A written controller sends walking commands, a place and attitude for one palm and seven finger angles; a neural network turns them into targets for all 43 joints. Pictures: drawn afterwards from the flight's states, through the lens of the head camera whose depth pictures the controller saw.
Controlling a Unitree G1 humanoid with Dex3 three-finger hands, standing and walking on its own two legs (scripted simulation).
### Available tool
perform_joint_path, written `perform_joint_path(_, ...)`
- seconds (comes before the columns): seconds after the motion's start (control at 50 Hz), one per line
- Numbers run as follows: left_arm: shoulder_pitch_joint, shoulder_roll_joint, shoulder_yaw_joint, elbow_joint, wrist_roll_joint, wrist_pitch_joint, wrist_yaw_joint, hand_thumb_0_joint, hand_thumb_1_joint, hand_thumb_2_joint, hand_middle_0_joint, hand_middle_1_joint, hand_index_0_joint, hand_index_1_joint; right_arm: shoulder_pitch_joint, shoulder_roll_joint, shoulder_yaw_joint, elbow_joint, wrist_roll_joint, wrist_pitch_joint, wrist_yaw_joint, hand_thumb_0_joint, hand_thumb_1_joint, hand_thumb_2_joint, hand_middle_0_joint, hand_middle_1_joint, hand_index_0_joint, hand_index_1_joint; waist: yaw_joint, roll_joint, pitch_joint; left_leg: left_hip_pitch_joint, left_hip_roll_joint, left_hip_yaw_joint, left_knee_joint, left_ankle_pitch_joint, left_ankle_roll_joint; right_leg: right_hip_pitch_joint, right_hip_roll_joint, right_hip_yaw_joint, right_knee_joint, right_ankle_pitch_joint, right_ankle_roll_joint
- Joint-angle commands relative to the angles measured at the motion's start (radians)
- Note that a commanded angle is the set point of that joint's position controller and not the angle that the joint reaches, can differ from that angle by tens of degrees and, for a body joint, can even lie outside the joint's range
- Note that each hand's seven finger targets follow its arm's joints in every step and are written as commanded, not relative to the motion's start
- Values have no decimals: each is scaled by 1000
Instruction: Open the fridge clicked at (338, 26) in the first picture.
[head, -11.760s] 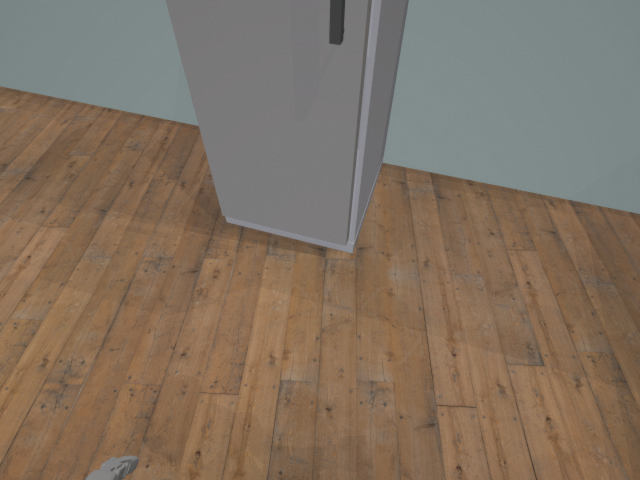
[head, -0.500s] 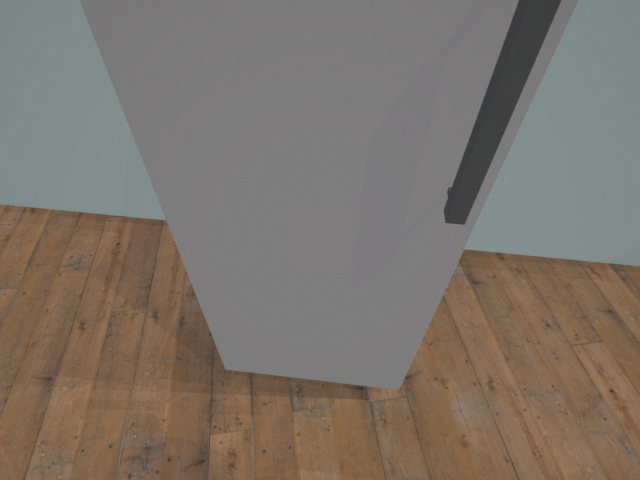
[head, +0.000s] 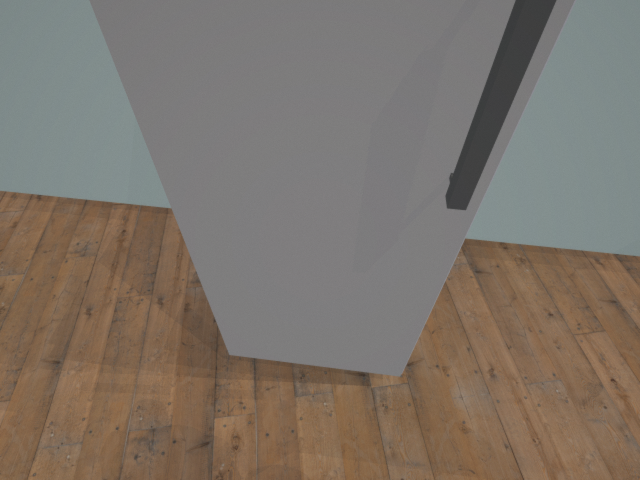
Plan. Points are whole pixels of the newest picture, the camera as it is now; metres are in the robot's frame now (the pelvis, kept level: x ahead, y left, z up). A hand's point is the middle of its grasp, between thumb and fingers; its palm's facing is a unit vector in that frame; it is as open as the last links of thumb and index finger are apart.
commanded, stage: come to a stop and stand still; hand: right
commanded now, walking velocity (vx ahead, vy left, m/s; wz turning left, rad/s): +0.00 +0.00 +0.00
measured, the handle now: (496, 79) +0.49 -0.16 +0.26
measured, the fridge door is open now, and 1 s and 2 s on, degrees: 0 0 0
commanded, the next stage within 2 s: look again from close up in 1.14 s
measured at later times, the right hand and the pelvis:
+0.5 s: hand out of the picture +0.02 -0.18 -0.17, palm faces +0.02 +0.97 -0.22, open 7.3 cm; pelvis +0.02 +0.00 +0.00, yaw +0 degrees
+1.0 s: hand out of the picture +0.03 -0.15 -0.18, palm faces +0.02 +0.98 -0.19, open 7.3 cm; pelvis +0.03 +0.01 +0.00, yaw +0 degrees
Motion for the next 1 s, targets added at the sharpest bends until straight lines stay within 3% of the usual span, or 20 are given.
perform_joint_path(0.0,87,85,13,-101,4,-30,-6,0,900,900,-200,-300,-200,-300,15,-134,-21,-68,6,-30,0,0,-900,-900,200,300,200,300,35,-73,-55,-78,97,-109,-8,-187,62,-59,-54,120,-15,-52,-2)
perform_joint_path(0.02,84,84,10,-108,8,-37,-5,0,900,900,-200,-300,-200,-300,19,-123,-18,-68,6,-28,5,0,-900,-900,200,300,200,300,19,-128,-43,-65,77,-85,20,-150,54,-82,-72,141,-56,-49,-10)
perform_joint_path(0.04,72,90,10,-116,5,-38,-2,0,900,900,-200,-300,-200,-300,29,-106,-14,-65,6,-24,7,0,-900,-900,200,300,200,300,11,-121,-16,-45,58,-73,34,-131,48,-124,-83,163,-93,-86,-20)
perform_joint_path(0.08,62,104,11,-129,4,-35,1,0,900,900,-200,-300,-200,-300,38,-84,-10,-58,4,-18,10,0,-900,-900,200,300,200,300,-1,-29,41,-36,48,-67,39,-115,42,-172,-85,176,-133,-158,-29)
perform_joint_path(0.12,61,99,10,-131,4,-36,1,0,900,900,-200,-300,-200,-300,34,-82,-8,-61,1,-17,12,0,-900,-900,200,300,200,300,-5,2,71,-37,52,-72,29,-107,40,-181,-77,174,-149,-158,-32)
perform_joint_path(0.2,60,106,8,-124,3,-36,1,0,900,900,-200,-300,-200,-300,38,-86,-11,-62,5,-19,11,0,-900,-900,200,300,200,300,-1,23,62,-51,62,-87,9,-80,36,-119,-70,150,-145,-107,-28)
perform_joint_path(0.28,59,111,2,-103,2,-43,2,0,900,900,-200,-300,-200,-300,27,-100,-14,-64,7,-23,10,0,-900,-900,200,300,200,300,-2,37,32,-22,72,-89,8,-2,33,-63,-68,127,-123,32,-25)
perform_joint_path(0.36,41,113,2,-91,2,-45,5,0,900,900,-200,-300,-200,-300,25,-109,-17,-60,7,-25,10,0,-900,-900,200,300,200,300,-4,24,8,-5,79,-94,6,64,34,-17,-70,111,-110,111,-23)
perform_joint_path(0.56,10,107,3,-61,0,-40,8,0,900,900,-200,-300,-200,-300,18,-117,-20,-45,7,-24,10,0,-900,-900,200,300,200,300,-7,3,10,12,86,-100,-20,101,37,10,-70,95,-111,115,-14)
perform_joint_path(0.98,7,96,8,-27,0,-38,16,0,900,900,-200,-300,-200,-300,22,-118,-25,-30,6,-28,9,0,-900,-900,200,300,200,300,-7,17,-10,46,85,-99,-29,197,43,43,-78,82,-102,161,-3)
